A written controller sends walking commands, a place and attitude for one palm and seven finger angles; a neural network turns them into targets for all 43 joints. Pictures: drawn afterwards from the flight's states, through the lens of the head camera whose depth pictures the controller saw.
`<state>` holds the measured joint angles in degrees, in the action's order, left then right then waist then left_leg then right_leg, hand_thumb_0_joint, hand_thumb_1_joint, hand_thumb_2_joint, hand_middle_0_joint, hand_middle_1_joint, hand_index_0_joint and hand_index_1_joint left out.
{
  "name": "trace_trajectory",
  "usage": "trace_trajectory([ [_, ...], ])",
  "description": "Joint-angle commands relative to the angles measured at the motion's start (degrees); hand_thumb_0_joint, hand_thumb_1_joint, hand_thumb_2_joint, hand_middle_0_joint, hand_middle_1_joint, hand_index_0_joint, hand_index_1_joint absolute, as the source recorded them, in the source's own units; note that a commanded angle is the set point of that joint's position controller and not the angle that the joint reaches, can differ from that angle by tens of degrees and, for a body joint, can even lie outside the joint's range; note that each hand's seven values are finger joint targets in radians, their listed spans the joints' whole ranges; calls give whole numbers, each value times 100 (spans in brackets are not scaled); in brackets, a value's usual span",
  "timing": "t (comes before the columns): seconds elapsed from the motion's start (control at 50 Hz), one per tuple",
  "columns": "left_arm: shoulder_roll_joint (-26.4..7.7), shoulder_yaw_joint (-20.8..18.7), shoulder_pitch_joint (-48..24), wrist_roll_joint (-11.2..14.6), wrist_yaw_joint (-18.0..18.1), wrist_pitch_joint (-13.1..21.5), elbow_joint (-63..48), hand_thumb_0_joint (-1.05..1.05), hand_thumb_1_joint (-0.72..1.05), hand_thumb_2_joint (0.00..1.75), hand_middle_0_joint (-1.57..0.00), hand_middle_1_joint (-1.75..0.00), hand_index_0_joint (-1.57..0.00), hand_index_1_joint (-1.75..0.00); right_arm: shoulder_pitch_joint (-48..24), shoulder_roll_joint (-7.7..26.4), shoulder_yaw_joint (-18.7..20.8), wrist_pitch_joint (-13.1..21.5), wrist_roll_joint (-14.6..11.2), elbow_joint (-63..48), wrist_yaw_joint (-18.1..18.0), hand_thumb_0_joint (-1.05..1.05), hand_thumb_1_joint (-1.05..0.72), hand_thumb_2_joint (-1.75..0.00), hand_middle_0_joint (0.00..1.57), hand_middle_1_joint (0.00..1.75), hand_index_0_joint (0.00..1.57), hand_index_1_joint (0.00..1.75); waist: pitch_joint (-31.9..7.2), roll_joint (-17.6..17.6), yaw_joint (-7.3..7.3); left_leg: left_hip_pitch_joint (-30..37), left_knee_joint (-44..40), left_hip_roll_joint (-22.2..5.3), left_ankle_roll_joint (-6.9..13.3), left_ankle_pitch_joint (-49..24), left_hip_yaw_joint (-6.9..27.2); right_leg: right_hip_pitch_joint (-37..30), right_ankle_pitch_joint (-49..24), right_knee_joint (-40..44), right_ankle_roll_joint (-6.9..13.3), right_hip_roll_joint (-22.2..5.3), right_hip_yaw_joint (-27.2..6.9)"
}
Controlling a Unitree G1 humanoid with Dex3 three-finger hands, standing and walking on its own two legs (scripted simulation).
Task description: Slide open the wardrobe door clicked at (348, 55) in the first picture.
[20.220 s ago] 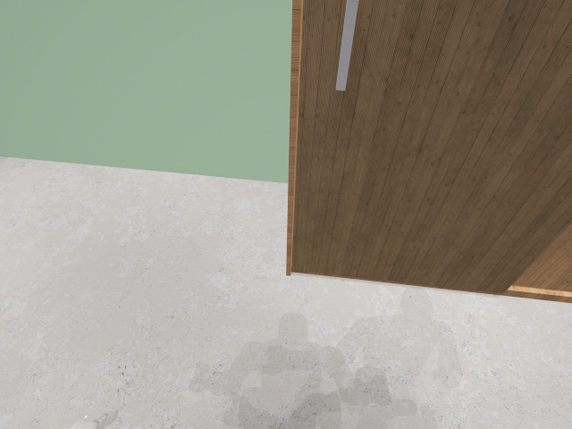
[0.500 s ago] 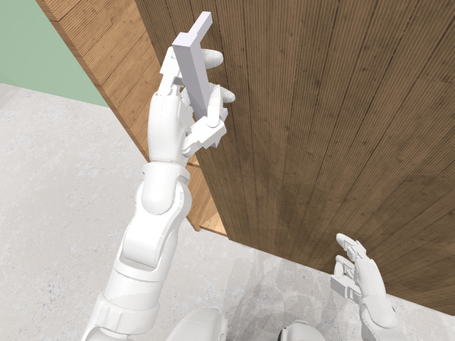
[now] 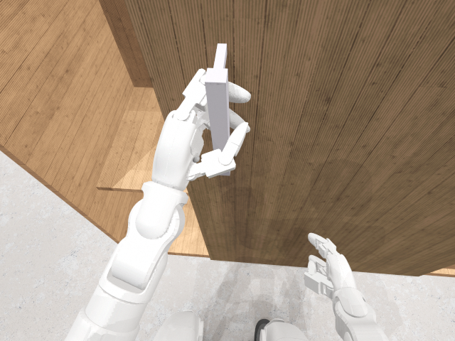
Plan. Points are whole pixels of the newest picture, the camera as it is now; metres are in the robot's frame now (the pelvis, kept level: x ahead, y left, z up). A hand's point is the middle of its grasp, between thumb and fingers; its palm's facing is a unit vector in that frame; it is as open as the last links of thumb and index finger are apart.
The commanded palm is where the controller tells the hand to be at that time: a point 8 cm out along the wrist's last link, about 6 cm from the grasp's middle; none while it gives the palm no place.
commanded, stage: step sideways, sliding the door along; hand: left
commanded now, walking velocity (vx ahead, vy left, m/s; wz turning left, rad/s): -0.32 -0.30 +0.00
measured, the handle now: (222, 119) +0.37 +0.04 +0.19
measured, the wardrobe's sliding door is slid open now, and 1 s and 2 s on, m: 0.33 0.40 0.44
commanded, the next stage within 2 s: stop walking and hold the door there in 0.98 s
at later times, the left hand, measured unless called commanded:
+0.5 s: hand (265, 155) +0.32 -0.01 +0.19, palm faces -0.05 -1.00 -0.08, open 6.3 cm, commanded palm +0.30 +0.00 +0.19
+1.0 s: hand (307, 154) +0.32 -0.06 +0.20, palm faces +0.17 -0.98 -0.08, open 6.2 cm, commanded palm +0.30 -0.08 +0.20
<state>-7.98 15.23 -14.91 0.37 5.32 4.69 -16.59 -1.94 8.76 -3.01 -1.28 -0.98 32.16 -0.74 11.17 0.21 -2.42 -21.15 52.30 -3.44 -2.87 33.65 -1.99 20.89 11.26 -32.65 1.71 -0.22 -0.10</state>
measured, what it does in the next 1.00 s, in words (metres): steps to the right: left foot, then right foot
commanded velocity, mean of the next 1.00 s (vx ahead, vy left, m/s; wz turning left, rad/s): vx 0.08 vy -0.29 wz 0.05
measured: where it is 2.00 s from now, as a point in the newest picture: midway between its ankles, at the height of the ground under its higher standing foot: outside the picture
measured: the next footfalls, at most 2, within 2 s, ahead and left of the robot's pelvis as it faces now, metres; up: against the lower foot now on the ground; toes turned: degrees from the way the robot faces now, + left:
left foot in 0.14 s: +0.02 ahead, +0.14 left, +0.00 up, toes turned +3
right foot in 0.36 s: -0.02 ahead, -0.20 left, +0.00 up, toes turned -6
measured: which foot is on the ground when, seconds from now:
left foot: up 0.00-0.12, down 0.14-0.36, up 0.38-0.48, down 0.50-0.76, up 0.78-0.86, down 0.88-1.00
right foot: down 0.00-0.14, up 0.16-0.34, down 0.36-0.50, up 0.52-0.72, down 0.74-0.88, up 0.90-1.00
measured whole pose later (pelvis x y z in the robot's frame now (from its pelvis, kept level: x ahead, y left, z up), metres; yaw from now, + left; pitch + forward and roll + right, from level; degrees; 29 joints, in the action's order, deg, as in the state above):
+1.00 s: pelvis -0.10 -0.22 -0.01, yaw +3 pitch -2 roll -1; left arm -11.2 1.9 -44.0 6.0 9.0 -1.9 17.6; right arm 3.6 11.8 1.5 -0.5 -3.3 36.9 0.0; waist 11.4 0.4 -6.6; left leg -17.1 37.0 -9.0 -4.6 17.1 -3.1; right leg 26.9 24.9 -58.7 -0.6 -1.5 1.2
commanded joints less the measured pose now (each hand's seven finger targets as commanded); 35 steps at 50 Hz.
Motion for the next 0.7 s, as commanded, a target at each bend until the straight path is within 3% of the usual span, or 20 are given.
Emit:
trace_trajectory([
  [0.0, -329, -566, -2160, -57, -39, 844, -1873, 0, 90, 90, -45, -140, -45, -140, -328, 258, 242, 144, 35, -635, -73, 0, -90, -90, 20, 30, 20, 30, -3456, -1219, 193, 544, -1093, 194, -106, -879, -142, -2282, -5457, 235, 706, -1235, -1020],
  [0.04, -223, -440, -2443, -45, -103, 856, -1765, 0, 90, 90, -45, -140, -45, -140, -305, 305, 331, 110, 28, -669, -93, 0, -90, -90, 20, 30, 20, 30, -3623, -1050, 238, 1027, -1721, 126, -52, -1515, -220, -2072, -4656, 245, 517, -1064, -908],
  [0.08, -110, -322, -2693, 16, -173, 827, -1493, 0, 90, 90, -45, -140, -45, -140, -208, 444, 427, 68, -12, -686, -103, 0, -90, -90, 20, 30, 20, 30, -3620, -664, 384, 2085, -2355, -478, 240, -3125, 142, -1042, -2918, -147, 160, -725, -527],
  [0.12, 28, -362, -3083, 2, -262, 697, -1070, 0, 90, 90, -45, -140, -45, -140, -394, 707, 648, 94, 48, -820, -49, 0, -90, -90, 20, 30, 20, 30, -3288, 1359, 381, 2221, -3103, -2660, 1416, -5985, 2272, 473, 1415, -2314, -314, 180, -295],
  [0.14, 46, -520, -3148, -85, -256, 591, -463, 0, 90, 90, -45, -140, -45, -140, -548, 732, 648, 126, 27, -808, 35, 0, -90, -90, 20, 30, 20, 30, -3089, 915, 200, 1742, -3170, -2834, 1573, -5213, 2109, 460, 1424, -3016, -193, 64, -799],
  [0.16, -77, -633, -3362, -24, -267, 543, -739, 0, 90, 90, -45, -140, -45, -140, -564, 665, 624, 166, 75, -811, 2, 0, -90, -90, 20, 30, 20, 30, -3021, 1117, 182, 1463, -3200, -2817, 1569, -4537, 2026, 526, 1406, -3350, -198, -71, -906],
  [0.2, 74, -536, -3662, 27, -266, 515, -437, 0, 90, 90, -45, -140, -45, -140, -447, 760, 609, 229, 51, -707, 3, 0, -90, -90, 20, 30, 20, 30, -2582, 1156, 207, 1504, -2699, -2498, 1283, -5278, 1111, 462, 1281, -2201, -174, -369, -776],
  [0.28, 51, -606, -3677, 89, -229, 326, 82, 0, 90, 90, -45, -140, -45, -140, 15, 958, 708, 239, -79, -626, -18, 0, -90, -90, 20, 30, 20, 30, -3009, 607, 289, 1565, -1960, -1663, 557, -4351, 312, -1143, 391, 140, -255, 88, 192],
  [0.3, -64, -691, -3793, 82, -214, 318, 26, 0, 90, 90, -45, -140, -45, -140, 104, 929, 682, 240, -134, -620, -49, 0, -90, -90, 20, 30, 20, 30, -3127, 201, 311, 1381, -1576, -1276, 392, -3725, 142, -1473, -287, 743, -194, -77, 206],
  [0.34, -641, -1102, -3911, 117, -108, 244, -190, 0, 90, 90, -45, -140, -45, -140, -112, 634, 536, 323, -163, -720, -151, 0, -90, -90, 20, 30, 20, 30, -3147, -1731, 233, 23, -91, -81, 21, -470, -312, -1739, -2813, 865, 557, -1469, -1060],
  [0.36, -703, -1219, -3808, 142, -16, 149, 49, 0, 90, 90, -45, -140, -45, -140, -130, 703, 496, 396, -74, -511, -214, 0, -90, -90, 20, 30, 20, 30, -3024, -1339, 163, -97, 191, 49, 68, -92, -46, -1516, -3500, 739, 782, -1734, -933],
  [0.38, -220, -711, -3899, 169, -93, 134, -125, 0, 90, 90, -45, -140, -45, -140, 17, 687, 514, 405, -126, -429, -229, 0, -90, -90, 20, 30, 20, 30, -3169, -1341, 201, 24, 243, -37, 97, -247, 117, -1628, -3275, 496, 808, -1556, -684],
  [0.44, -125, -659, -4586, 252, -101, 219, 16, 0, 90, 90, -45, -140, -45, -140, 265, 735, 502, 459, -48, -171, -313, 0, -90, -90, 20, 30, 20, 30, -3235, -796, 485, 1082, -1883, -157, 182, -2055, -160, -1268, -3323, -640, 452, -1020, -10],
  [0.46, -67, -576, -4716, 318, -135, 233, -19, 0, 90, 90, -45, -140, -45, -140, 277, 1011, 602, 445, -31, -190, -300, 0, -90, -90, 20, 30, 20, 30, -3387, 427, 535, 2317, -2501, -997, 554, -4171, 885, -77, -1676, -1514, 7, -520, 307],
  [0.48, 326, -262, -4842, 393, -213, 232, 173, 0, 90, 90, -45, -140, -45, -140, 298, 1065, 634, 399, -4, -335, -222, 0, -90, -90, 20, 30, 20, 30, -3270, 1730, 477, 3123, -2670, -2372, 1133, -6651, 2658, 1395, 1616, -2509, -306, 75, 145],
  [0.5, 501, -176, -5014, 315, -290, 190, 591, 0, 90, 90, -45, -140, -45, -140, 110, 934, 536, 369, -56, -372, -49, 0, -90, -90, 20, 30, 20, 30, -3242, 1046, 277, 2932, -2785, -2646, 1275, -5797, 2641, 1277, 1594, -2967, -163, -232, -590],
  [0.52, 484, -238, -5317, 382, -325, 167, 755, 0, 90, 90, -45, -140, -45, -140, -6, 1004, 564, 349, -134, -361, 22, 0, -90, -90, 20, 30, 20, 30, -3191, 569, 243, 2404, -2949, -2576, 1255, -4184, 2154, 1062, 1346, -2911, -155, -344, -724],
  [0.54, 509, -138, -5671, 421, -302, 221, 382, 0, 90, 90, -45, -140, -45, -140, 52, 983, 576, 360, -131, -379, -6, 0, -90, -90, 20, 30, 20, 30, -3067, 1043, 330, 2169, -2834, -2435, 1333, -3897, 1919, 1020, 1301, -2670, -165, -395, -620],
  [0.62, 807, 120, -5680, 378, -230, 142, 1229, 0, 90, 90, -45, -140, -45, -140, 204, 1077, 594, 361, -212, -344, 2, 0, -90, -90, 20, 30, 20, 30, -2947, 1517, 314, 1737, -2568, -1827, 968, -3945, 721, -235, 1188, -972, -122, -206, 65],
  [0.68, 643, -44, -5876, 343, -161, 113, 1415, 0, 90, 90, -45, -140, -45, -140, 253, 1113, 602, 352, -294, -383, -62, 0, -90, -90, 20, 30, 20, 30, -3314, 921, 287, 1367, -1987, -1309, 607, -3226, 417, -1461, 323, 250, -138, -39, 478],
])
